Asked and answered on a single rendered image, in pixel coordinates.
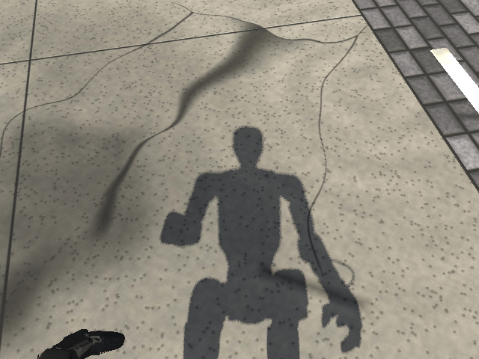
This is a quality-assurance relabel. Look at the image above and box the left robot hand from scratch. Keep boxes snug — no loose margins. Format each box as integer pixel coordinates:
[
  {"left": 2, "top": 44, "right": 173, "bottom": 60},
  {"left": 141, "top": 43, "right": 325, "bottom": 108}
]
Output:
[{"left": 37, "top": 329, "right": 125, "bottom": 359}]

